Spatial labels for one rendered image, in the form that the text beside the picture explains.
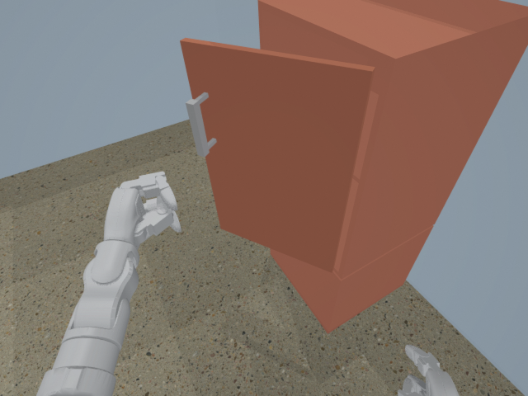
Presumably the left robot hand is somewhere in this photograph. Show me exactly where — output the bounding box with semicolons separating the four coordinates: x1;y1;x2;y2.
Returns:
103;172;182;251

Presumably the robot left forearm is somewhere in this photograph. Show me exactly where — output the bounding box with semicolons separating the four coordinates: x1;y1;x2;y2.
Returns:
36;240;139;396

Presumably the cupboard door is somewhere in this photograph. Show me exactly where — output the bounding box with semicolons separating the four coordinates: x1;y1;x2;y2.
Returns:
180;38;375;273

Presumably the handle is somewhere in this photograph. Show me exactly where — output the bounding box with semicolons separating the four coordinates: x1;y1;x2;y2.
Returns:
186;92;217;157

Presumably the right robot hand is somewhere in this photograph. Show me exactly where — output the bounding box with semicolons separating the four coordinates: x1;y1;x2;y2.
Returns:
398;344;459;396

